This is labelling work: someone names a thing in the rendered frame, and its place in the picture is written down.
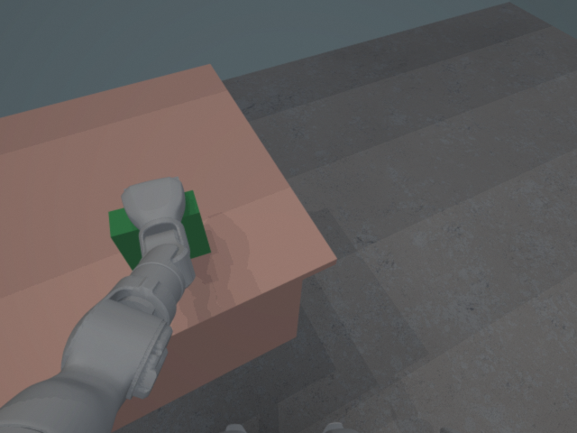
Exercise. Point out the sponge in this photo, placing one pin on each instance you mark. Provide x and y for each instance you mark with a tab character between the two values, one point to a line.
126	235

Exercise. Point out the left robot hand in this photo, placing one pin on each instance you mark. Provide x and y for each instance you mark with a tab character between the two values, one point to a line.
154	199

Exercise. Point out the table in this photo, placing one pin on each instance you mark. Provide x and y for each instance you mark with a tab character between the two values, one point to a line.
63	167

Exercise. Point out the robot left upper arm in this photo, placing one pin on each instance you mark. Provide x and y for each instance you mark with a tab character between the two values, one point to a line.
117	355

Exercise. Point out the robot left forearm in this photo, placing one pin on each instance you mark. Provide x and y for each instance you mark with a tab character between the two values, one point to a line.
158	282

